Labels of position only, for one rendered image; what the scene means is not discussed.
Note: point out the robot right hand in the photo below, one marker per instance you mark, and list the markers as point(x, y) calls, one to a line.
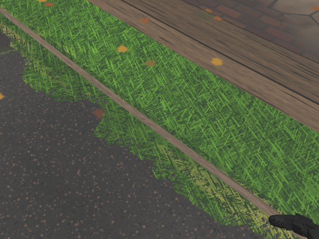
point(297, 223)

